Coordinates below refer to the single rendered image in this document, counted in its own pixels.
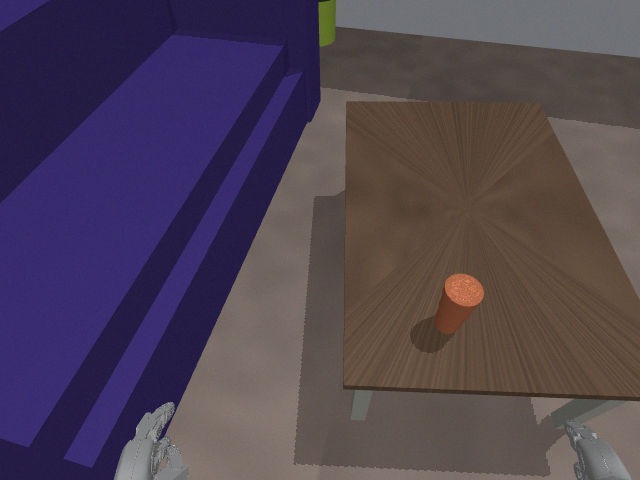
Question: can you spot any left robot hand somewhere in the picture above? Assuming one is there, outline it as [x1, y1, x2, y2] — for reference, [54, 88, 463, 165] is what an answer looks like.
[114, 402, 189, 480]

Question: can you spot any coffee table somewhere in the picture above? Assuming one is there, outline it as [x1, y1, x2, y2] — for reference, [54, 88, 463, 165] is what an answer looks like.
[343, 101, 640, 429]

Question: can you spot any right robot hand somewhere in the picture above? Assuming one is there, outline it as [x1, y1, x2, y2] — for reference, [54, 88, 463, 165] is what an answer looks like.
[564, 420, 632, 480]

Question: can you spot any sofa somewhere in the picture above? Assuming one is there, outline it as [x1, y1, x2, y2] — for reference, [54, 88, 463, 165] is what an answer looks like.
[0, 0, 321, 480]

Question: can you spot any cup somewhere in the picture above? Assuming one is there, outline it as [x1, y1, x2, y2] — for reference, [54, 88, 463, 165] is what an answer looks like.
[435, 274, 484, 334]

